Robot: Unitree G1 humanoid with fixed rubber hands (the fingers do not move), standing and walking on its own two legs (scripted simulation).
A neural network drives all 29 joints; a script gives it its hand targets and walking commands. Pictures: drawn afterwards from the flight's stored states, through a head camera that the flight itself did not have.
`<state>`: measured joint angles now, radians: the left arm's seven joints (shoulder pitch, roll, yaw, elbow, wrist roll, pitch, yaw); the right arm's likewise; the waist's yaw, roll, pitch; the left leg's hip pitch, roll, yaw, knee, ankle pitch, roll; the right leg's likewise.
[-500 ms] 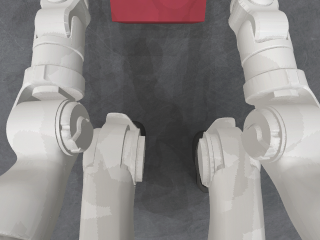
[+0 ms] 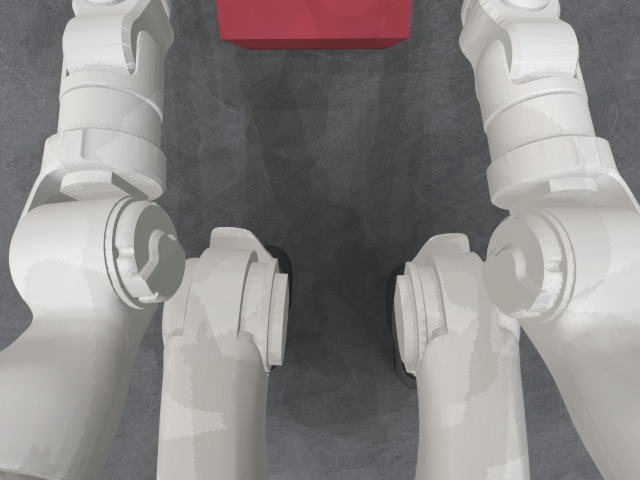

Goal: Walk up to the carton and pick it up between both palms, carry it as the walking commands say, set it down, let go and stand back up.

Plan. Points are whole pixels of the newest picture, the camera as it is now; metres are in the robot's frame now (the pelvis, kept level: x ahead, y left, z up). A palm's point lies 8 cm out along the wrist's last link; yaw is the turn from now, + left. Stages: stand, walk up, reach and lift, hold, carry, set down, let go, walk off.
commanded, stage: set down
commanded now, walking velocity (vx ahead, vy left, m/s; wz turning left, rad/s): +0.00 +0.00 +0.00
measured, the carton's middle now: out of the picture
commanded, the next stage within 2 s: none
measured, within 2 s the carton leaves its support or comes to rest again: rests again in 0.08 s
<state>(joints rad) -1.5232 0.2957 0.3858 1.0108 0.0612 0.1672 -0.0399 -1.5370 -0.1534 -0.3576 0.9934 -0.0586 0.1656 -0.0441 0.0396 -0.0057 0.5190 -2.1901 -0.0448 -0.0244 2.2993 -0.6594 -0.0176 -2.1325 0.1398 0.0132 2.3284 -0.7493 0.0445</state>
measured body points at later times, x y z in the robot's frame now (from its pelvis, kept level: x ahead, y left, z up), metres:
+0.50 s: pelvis +0.00 +0.00 +0.00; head +0.39 +0.02 +0.22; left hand +0.57 +0.20 -0.19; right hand +0.57 -0.09 -0.19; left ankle +0.10 +0.12 -0.32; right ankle +0.08 -0.12 -0.32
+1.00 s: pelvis -0.02 +0.00 +0.00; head +0.36 +0.01 +0.23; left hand +0.53 +0.22 -0.19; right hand +0.54 -0.15 -0.20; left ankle +0.10 +0.12 -0.32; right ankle +0.08 -0.11 -0.32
